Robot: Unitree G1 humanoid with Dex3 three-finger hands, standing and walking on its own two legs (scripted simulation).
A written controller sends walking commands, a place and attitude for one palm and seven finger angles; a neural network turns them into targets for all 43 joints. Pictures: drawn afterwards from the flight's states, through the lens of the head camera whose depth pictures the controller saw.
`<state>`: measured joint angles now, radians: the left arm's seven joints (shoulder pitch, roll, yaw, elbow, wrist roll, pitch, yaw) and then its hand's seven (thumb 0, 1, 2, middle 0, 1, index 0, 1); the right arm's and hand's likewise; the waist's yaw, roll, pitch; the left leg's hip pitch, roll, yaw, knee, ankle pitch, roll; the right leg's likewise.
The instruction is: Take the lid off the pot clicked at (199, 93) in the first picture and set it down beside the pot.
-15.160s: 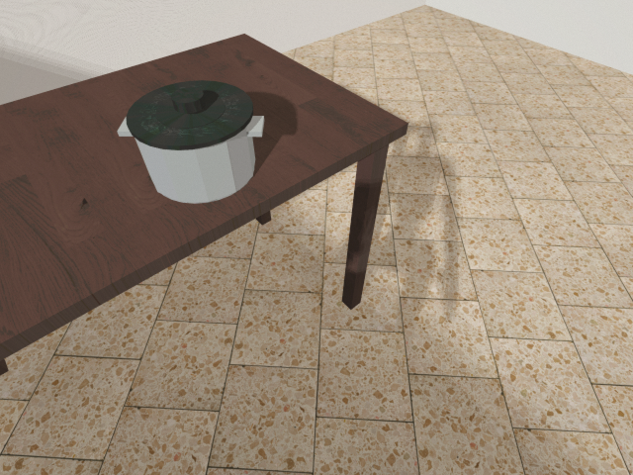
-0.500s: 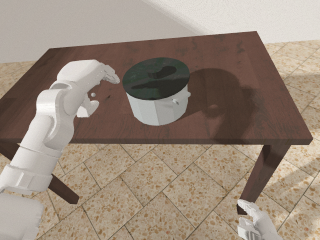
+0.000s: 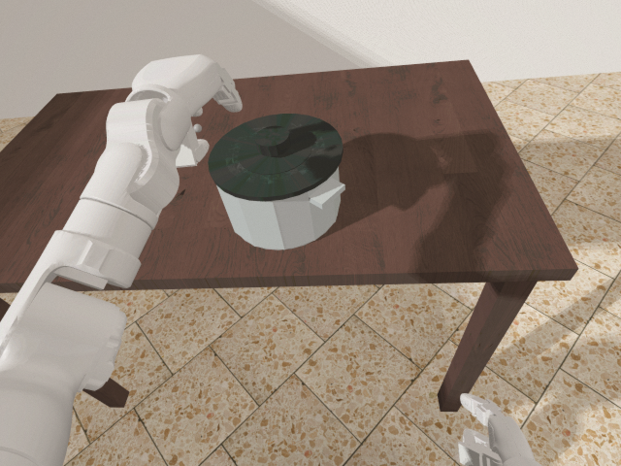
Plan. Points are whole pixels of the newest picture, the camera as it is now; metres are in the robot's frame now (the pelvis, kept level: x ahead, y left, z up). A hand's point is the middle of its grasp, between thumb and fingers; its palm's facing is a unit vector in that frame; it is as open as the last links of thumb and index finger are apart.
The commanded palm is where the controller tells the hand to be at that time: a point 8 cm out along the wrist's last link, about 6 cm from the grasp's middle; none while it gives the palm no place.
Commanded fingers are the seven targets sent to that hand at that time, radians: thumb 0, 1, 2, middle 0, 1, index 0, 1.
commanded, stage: move the open hand above the knob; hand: left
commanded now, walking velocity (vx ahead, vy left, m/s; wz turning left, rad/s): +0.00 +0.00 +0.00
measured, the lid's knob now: (272, 140) +0.54 +0.07 +0.15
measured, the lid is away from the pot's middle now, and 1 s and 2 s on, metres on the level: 0.00 0.00 0.00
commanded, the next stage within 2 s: lower the open fingers around the knob in 1.36 s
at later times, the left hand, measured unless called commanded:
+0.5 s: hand (258, 122) +0.48 +0.07 +0.21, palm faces -0.18 +0.00 -0.98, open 9.7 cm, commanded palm +0.49 +0.08 +0.28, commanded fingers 0.00 -0.34 1.68 -0.90 -0.08 -0.90 -0.08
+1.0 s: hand (251, 116) +0.51 +0.08 +0.21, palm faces -0.21 -0.01 -0.98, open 9.7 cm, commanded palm +0.49 +0.08 +0.28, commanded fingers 0.00 -0.34 1.68 -0.90 -0.08 -0.90 -0.08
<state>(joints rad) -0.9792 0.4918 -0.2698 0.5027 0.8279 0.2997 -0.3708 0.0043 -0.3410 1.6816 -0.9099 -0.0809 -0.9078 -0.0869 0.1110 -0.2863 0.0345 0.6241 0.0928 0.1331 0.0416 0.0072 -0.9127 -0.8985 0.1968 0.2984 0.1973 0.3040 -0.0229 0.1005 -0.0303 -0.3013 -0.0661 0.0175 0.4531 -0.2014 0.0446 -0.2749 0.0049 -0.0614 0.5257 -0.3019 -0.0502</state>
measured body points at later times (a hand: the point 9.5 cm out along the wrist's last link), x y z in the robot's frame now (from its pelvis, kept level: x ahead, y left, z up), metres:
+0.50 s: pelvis +0.01 +0.01 +0.00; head +0.04 -0.03 +0.45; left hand +0.49 +0.07 +0.27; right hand +0.12 -0.24 -0.14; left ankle +0.02 +0.09 -0.74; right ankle -0.02 -0.08 -0.74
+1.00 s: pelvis +0.02 +0.02 +0.00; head +0.05 -0.01 +0.45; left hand +0.51 +0.08 +0.26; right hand +0.09 -0.23 -0.14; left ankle +0.02 +0.09 -0.74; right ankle -0.02 -0.08 -0.74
